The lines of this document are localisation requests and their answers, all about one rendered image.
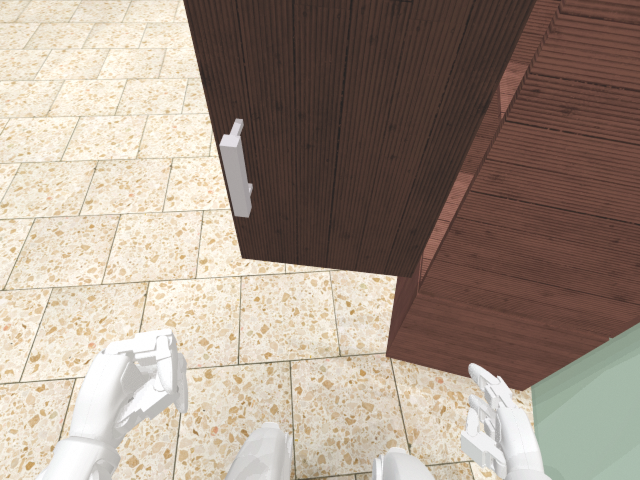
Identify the robot left thigh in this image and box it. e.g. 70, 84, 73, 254
224, 428, 293, 480

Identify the handle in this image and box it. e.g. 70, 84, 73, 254
219, 119, 253, 218

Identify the left robot shin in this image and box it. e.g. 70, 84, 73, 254
249, 422, 280, 436

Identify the right robot hand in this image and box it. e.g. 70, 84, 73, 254
461, 363, 545, 480

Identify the cupboard door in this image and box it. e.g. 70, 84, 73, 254
183, 0, 537, 278

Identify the left robot hand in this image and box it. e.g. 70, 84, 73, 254
69, 329, 188, 449

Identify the robot left forearm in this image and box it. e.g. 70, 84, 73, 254
35, 437, 121, 480

